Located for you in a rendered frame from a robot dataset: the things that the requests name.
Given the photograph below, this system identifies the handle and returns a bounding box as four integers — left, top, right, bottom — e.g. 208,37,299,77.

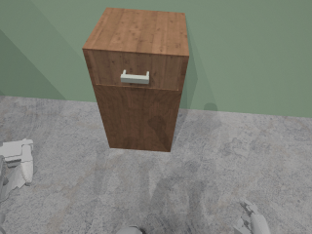
120,69,149,84

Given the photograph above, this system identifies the cabinet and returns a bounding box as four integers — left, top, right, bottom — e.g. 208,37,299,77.
82,7,189,152

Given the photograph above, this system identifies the left robot hand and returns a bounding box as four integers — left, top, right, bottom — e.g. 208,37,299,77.
0,138,38,208

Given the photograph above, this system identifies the drawer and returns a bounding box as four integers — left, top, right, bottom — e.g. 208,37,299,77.
89,51,183,90

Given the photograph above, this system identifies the right robot hand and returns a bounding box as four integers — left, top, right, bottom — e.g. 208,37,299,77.
233,198,271,234

